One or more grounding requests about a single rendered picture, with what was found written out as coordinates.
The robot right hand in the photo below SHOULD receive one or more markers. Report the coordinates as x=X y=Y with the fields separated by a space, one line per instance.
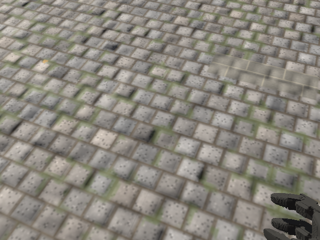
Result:
x=303 y=205

